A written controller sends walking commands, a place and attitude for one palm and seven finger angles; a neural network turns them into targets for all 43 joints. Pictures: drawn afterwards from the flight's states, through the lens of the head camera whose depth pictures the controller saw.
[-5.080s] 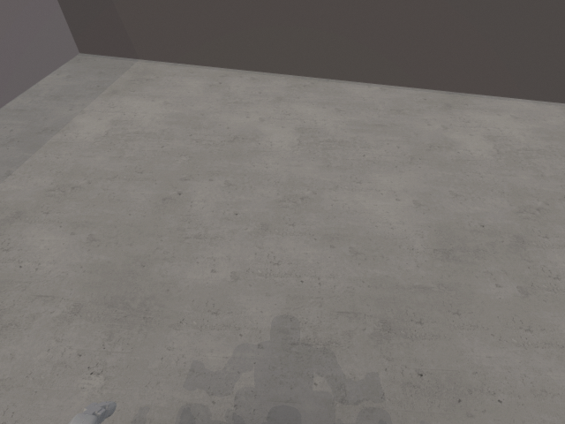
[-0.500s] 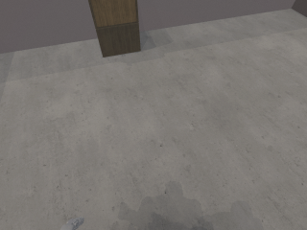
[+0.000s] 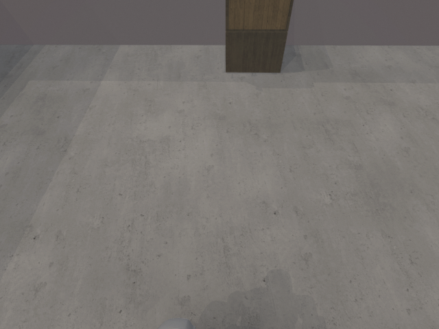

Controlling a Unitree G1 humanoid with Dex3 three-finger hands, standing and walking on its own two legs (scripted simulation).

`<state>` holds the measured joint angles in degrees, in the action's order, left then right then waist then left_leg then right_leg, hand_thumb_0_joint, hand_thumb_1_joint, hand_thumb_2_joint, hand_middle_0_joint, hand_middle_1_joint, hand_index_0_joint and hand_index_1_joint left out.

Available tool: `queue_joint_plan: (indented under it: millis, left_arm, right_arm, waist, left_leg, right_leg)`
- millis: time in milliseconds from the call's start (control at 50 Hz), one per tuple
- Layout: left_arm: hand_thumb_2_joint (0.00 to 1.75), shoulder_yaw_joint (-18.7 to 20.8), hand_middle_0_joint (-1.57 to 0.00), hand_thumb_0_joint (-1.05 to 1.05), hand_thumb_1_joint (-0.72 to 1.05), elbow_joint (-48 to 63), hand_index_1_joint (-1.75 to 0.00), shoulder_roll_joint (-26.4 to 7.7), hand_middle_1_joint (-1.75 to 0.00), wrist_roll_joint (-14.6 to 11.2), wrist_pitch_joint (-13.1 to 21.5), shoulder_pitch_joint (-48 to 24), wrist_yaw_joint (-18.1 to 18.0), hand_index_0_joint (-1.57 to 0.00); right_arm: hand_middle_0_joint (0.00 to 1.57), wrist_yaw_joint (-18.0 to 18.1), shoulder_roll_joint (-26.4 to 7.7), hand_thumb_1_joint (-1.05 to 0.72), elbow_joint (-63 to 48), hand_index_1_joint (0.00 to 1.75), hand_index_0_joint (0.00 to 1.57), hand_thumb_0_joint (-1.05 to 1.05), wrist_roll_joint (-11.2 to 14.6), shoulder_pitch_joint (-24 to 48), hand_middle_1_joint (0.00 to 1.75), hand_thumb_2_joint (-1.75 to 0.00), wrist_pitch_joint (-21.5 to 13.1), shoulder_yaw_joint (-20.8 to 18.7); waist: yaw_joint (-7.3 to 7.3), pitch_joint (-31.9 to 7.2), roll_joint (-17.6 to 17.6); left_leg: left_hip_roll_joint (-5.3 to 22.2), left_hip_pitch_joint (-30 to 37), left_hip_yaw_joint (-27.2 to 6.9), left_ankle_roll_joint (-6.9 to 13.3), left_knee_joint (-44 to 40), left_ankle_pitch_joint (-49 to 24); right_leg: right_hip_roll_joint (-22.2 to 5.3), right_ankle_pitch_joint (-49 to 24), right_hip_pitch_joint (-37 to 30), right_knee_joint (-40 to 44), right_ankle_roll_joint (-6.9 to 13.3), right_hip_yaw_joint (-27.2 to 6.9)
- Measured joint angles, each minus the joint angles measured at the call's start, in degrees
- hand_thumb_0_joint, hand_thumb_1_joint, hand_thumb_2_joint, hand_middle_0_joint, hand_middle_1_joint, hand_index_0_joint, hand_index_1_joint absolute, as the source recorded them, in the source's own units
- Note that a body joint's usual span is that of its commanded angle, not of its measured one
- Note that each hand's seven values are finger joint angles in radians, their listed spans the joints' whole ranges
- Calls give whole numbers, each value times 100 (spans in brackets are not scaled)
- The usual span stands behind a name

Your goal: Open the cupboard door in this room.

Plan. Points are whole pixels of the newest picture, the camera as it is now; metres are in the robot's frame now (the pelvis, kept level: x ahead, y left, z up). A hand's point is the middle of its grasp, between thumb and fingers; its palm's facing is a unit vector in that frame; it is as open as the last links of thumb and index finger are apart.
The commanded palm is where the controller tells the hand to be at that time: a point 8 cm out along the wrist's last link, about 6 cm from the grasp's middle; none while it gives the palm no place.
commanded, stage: turn or walk to find it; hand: left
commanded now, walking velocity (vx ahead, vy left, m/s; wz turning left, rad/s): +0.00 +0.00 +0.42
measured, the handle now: out of the picture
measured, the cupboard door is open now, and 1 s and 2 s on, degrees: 0 0 0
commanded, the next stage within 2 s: stand and wait in 0.24 s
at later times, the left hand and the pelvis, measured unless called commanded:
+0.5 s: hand out of the picture +0.05 +0.24 -0.16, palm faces +0.15 -0.96 -0.25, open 7.4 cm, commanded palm none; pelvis -0.01 +0.03 +0.01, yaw +7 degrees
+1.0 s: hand out of the picture -0.06 +0.21 -0.18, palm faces +0.30 -0.93 -0.21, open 7.4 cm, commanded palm none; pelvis -0.02 +0.03 +0.00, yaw +14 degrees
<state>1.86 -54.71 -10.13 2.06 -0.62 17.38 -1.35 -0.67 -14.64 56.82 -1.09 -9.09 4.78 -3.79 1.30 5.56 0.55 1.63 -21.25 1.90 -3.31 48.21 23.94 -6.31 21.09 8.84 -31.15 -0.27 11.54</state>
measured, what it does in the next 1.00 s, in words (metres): steps on the spot: left foot, then right foot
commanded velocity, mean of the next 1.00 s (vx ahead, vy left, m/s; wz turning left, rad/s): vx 0.00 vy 0.00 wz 0.18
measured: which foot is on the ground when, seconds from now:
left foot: up 0.00-0.04, down 0.06-0.58, up 0.60-0.96, down 0.98-1.00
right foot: down 0.00-0.08, up 0.10-0.54, down 0.56-1.00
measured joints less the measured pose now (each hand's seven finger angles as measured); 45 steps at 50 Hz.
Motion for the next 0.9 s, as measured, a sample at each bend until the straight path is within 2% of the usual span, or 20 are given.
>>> queue_joint_plan:
  millis: [60,80,120,160,200,280,340,420,500,560,580,620,660,720,780,840,900]
  left_arm:
    - [90,57,-20,1,91,-113,-30,-152,-30,-26,-55,139,9,-20]
    - [90,86,-20,1,91,-158,-30,-225,-30,-54,-91,151,16,-20]
    - [90,118,-20,1,91,-227,-30,-347,-30,-83,-217,93,-6,-20]
    - [90,141,-20,1,91,-270,-30,-399,-30,-84,-308,31,-27,-20]
    - [90,163,-20,1,91,-272,-30,-424,-30,-83,-326,-78,-3,-20]
    - [90,185,-20,1,91,-131,-30,-451,-30,-80,-261,-333,49,-20]
    - [90,182,-20,1,91,-48,-30,-444,-30,-68,-231,-486,48,-20]
    - [90,140,-20,1,91,-32,-30,-364,-30,-68,-241,-617,31,-20]
    - [90,58,-20,1,91,-67,-30,-214,-30,-84,-221,-698,19,-20]
    - [90,-14,-20,1,91,-98,-30,-100,-30,-94,-106,-667,12,-20]
    - [90,-34,-20,1,91,-145,-30,-35,-30,-85,-53,-655,-2,-20]
    - [90,-105,-20,1,91,-213,-30,113,-30,-66,0,-592,3,-20]
    - [90,-129,-20,1,91,-217,-30,194,-30,-62,9,-499,18,-20]
    - [90,-62,-20,1,93,-215,-30,196,-30,-84,9,-441,-20,-20]
    - [90,-32,-20,1,93,-227,-30,180,-30,-79,20,-414,-17,-20]
    - [90,-15,-20,1,92,-259,-30,163,-30,-48,49,-367,-26,-20]
    - [90,-5,-20,1,92,-327,-30,131,-30,-16,65,-300,-20,-20]
  right_arm:
    - [20,-15,76,-91,-117,29,20,0,13,142,30,-90,-120,65]
    - [20,-15,116,-91,-148,29,20,0,-2,197,30,-90,-190,73]
    - [20,-13,201,-91,-212,29,20,0,11,294,30,-90,-287,112]
    - [20,26,251,-91,-255,29,20,0,7,317,30,-90,-336,147]
    - [20,72,279,-91,-285,29,20,0,-1,293,30,-90,-358,168]
    - [20,89,320,-91,-272,29,20,0,9,190,30,-90,-375,199]
    - [20,94,368,-91,-227,30,20,0,10,78,30,-90,-382,204]
    - [20,111,425,-91,-151,30,20,0,-12,-97,30,-90,-383,194]
    - [20,131,440,-91,-18,30,20,0,-48,-273,30,-90,-371,180]
    - [20,139,437,-91,136,30,20,0,-32,-417,30,-90,-362,171]
    - [20,138,413,-91,201,30,20,0,-7,-455,30,-90,-358,160]
    - [20,134,356,-91,298,29,20,0,28,-537,30,-90,-293,131]
    - [20,111,349,-91,349,29,20,0,10,-643,30,-90,-178,93]
    - [20,67,321,-91,441,29,20,0,-3,-721,30,-90,-98,30]
    - [20,46,255,-91,486,29,20,0,-6,-764,30,-90,-66,-32]
    - [20,65,203,-91,534,29,20,0,-5,-752,30,-90,-53,-49]
    - [20,95,189,-91,550,29,20,0,9,-655,30,-90,-76,-23]
  waist:
    - [55,13,-128]
    - [66,24,-224]
    - [132,81,-358]
    - [141,50,-338]
    - [105,4,-281]
    - [67,-90,-237]
    - [41,-186,-250]
    - [-49,-301,-213]
    - [-165,-355,-112]
    - [-182,-399,-70]
    - [-179,-401,5]
    - [-232,-403,200]
    - [-254,-445,210]
    - [-236,-397,205]
    - [-247,-324,226]
    - [-193,-280,181]
    - [-96,-257,92]
  left_leg:
    - [-66,491,223,136,-1180,-584]
    - [-138,560,263,359,-1345,-532]
    - [-216,531,277,575,-1245,-448]
    - [-200,611,231,633,-1364,-507]
    - [-203,727,139,640,-1605,-663]
    - [-277,916,-10,681,-2044,-943]
    - [-351,1005,-60,691,-2249,-1071]
    - [-417,1056,-92,679,-2362,-1148]
    - [-459,1003,-116,619,-2313,-1148]
    - [-504,869,-89,526,-2108,-1062]
    - [-473,796,-98,482,-1961,-994]
    - [-403,658,-209,395,-1605,-538]
    - [-403,382,-247,337,-851,-30]
    - [-288,-23,-308,249,409,-32]
    - [-124,-240,-342,137,1078,-183]
    - [1,-134,-294,59,865,-85]
    - [69,182,-178,40,71,77]
  right_leg:
    - [-125,218,139,-391,-144,138]
    - [-224,303,293,-717,-186,106]
    - [-191,954,730,-1719,-266,-307]
    - [-61,1120,1102,-2537,-315,-576]
    - [-1,875,1375,-3008,-359,-728]
    - [-5,291,1677,-3201,-435,-947]
    - [-4,41,1720,-3050,-474,-1047]
    - [64,79,1513,-2487,-466,-1048]
    - [190,238,1054,-1497,-379,-982]
    - [267,-299,512,-306,-316,-930]
    - [315,-333,397,-62,-157,-896]
    - [404,-343,362,-30,63,-791]
    - [362,-376,326,56,153,-700]
    - [337,-500,223,283,189,-558]
    - [309,-563,182,395,175,-385]
    - [244,-569,196,403,149,-283]
    - [172,-556,248,343,97,-242]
